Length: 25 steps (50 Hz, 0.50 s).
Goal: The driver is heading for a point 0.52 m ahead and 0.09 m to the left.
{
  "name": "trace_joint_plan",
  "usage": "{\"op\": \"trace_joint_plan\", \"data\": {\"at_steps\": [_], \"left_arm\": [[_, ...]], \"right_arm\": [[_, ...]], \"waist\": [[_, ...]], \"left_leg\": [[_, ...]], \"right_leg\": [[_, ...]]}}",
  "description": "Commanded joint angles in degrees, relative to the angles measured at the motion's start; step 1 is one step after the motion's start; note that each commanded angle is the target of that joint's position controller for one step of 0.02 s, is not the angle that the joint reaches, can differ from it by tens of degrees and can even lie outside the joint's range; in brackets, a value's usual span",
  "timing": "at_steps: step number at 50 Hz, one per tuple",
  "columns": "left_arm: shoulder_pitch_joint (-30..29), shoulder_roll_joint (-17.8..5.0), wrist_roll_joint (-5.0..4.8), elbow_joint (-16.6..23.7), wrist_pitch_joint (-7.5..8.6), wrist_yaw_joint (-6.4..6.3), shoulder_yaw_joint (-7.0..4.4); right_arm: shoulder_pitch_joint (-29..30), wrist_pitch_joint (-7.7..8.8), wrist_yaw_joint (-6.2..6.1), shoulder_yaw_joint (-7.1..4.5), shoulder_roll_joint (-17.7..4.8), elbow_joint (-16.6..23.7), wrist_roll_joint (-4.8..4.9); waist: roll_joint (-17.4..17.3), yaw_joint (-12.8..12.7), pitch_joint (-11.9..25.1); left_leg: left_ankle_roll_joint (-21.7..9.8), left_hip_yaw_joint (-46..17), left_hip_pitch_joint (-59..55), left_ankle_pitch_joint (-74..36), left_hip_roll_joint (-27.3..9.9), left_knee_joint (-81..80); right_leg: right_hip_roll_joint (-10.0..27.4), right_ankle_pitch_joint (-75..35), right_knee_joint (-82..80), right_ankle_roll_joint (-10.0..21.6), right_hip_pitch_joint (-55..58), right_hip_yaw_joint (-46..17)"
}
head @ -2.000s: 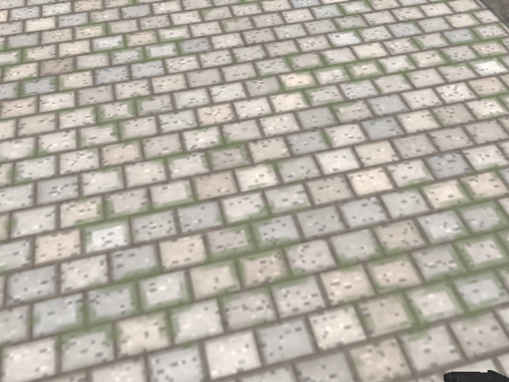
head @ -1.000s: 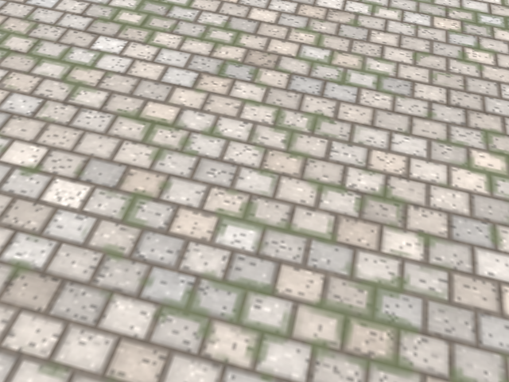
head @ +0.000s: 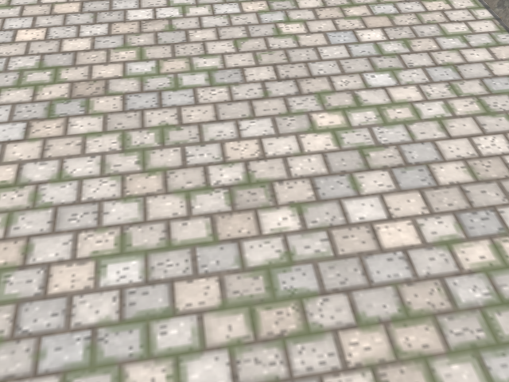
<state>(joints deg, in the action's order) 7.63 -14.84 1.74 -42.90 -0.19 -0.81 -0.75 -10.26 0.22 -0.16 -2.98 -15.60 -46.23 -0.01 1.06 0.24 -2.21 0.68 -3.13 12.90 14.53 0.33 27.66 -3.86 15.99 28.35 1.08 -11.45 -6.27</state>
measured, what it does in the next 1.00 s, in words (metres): walks ahead: left foot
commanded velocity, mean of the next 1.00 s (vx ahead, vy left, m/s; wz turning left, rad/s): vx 0.22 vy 0.00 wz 0.16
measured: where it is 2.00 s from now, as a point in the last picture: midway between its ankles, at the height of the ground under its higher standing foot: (197, 372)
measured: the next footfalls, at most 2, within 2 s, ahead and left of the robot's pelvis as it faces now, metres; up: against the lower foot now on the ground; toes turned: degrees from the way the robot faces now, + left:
left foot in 0.54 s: +0.00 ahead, +0.16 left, +0.00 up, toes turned +21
right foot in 1.04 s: +0.39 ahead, +0.06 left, +0.00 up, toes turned +6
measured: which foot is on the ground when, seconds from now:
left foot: down 0.00-0.22, up 0.24-0.52, down 0.54-1.00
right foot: down 0.00-0.54, up 0.56-1.00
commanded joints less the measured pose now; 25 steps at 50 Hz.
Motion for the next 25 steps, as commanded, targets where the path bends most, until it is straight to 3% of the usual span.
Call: {"op": "trace_joint_plan", "data": {"at_steps": [1,6,9,10,11,12,13,14,15,17,21,23,25], "left_arm": [[-0.25,-9.65,-0.61,2.8,0.07,-1.36,-3.27],[1.66,-7.31,-1.17,3.07,-0.05,-1.63,-3.89],[3.73,-8.04,-1.3,2.67,0.33,-1.16,-4.79],[4.5,-9.35,-1.21,2.52,0.28,-1.08,-5.32],[5.19,-10.81,-0.96,2.61,0.18,-1.09,-5.77],[5.4,-12.0,-0.47,2.76,0.24,-1.11,-6.03],[4.21,-10.85,-0.1,3.99,0.59,-1.42,-5.5],[2.95,-9.98,-0.22,4.85,0.88,-1.68,-4.96],[0.48,-9.89,-0.81,5.3,1.02,-1.85,-4.91],[0.31,-11.44,-1.48,4.8,0.96,-2.01,-5.43],[4.15,-13.17,-2.09,3.84,0.4,-1.65,-6.13],[4.64,-14.45,-2.6,3.57,0.93,-0.76,-6.53],[3.92,-14.61,-3.68,3.09,1.43,0.2,-6.52]], "right_arm": [[5.07,1.28,0.19,-2.13,-10.87,4.96,0.51],[3.55,0.48,-1.02,-2.52,-11.27,5.7,1.16],[5.35,-0.62,-1.53,-2.62,-10.86,7.64,1.44],[5.85,-0.86,-1.53,-2.49,-10.2,8.43,1.61],[5.59,-1.1,-1.43,-2.32,-9.48,8.77,1.69],[4.28,-1.26,-1.19,-2.17,-8.61,8.95,1.39],[4.15,-1.36,-0.96,-2.8,-9.83,9.08,1.04],[3.54,-1.58,-0.64,-3.63,-11.21,8.82,1.21],[2.62,-2.1,-0.43,-3.64,-10.29,8.38,1.61],[4.73,-2.58,-0.15,-2.55,-7.42,9.0,1.55],[8.57,-2.44,1.95,-1.18,-5.95,12.2,1.98],[8.07,-2.15,2.35,-1.4,-7.06,12.75,1.91],[3.7,-1.77,2.38,-1.71,-7.28,11.37,1.69]], "waist": [[-9.85,-1.63,3.47],[-9.88,-1.12,4.89],[-5.47,-1.51,5.57],[-1.22,-1.34,5.29],[3.92,-1.4,4.2],[9.99,-1.21,4.02],[10.82,-1.62,4.41],[5.61,-0.84,3.9],[2.73,0.64,2.84],[3.84,-0.84,1.42],[6.68,-4.31,3.44],[7.15,-4.11,2.74],[6.33,-1.29,2.5]], "left_leg": [[-6.7,-12.35,0.03,-15.75,-8.38,-6.29],[-9.45,-18.64,-0.38,-17.72,-9.24,-4.34],[-7.46,-16.79,3.99,-15.52,-5.97,-0.36],[-5.43,-13.4,7.19,-12.34,-3.12,3.55],[-2.8,-8.55,12.44,-6.29,0.49,9.22],[-0.64,-3.4,16.86,6.04,3.1,16.87],[0.88,-2.16,20.13,21.29,1.6,30.42],[1.64,-3.49,21.18,22.13,0.01,38.3],[2.19,-3.52,21.48,19.24,-1.59,38.54],[3.58,-0.81,22.46,12.73,-2.86,33.02],[2.85,4.44,15.42,9.42,-3.57,19.66],[1.04,6.92,10.93,9.07,-2.46,13.49],[-1.31,9.34,2.81,4.68,-0.61,4.47]], "right_leg": [[2.17,-3.88,0.5,-0.85,1.21,1.01],[1.31,-1.72,3.33,-0.88,-1.18,3.29],[3.6,-5.12,0.05,0.76,2.23,2.32],[6.52,-7.49,-2.9,2.43,4.07,-0.36],[11.83,-12.49,-6.1,5.7,6.5,-5.45],[20.39,-20.61,-9.12,10.98,8.4,-12.58],[27.31,-29.29,-10.02,16.2,8.3,-16.95],[28.04,-32.84,-9.65,17.35,7.07,-15.42],[25.49,-31.42,-8.98,15.13,6.61,-10.45],[21.34,-30.68,-9.21,12.35,8.22,-3.48],[19.47,-5.89,-13.63,11.19,8.08,1.82],[20.15,0.74,-14.3,10.47,5.74,2.78],[20.08,4.31,-11.64,8.96,1.65,4.63]]}}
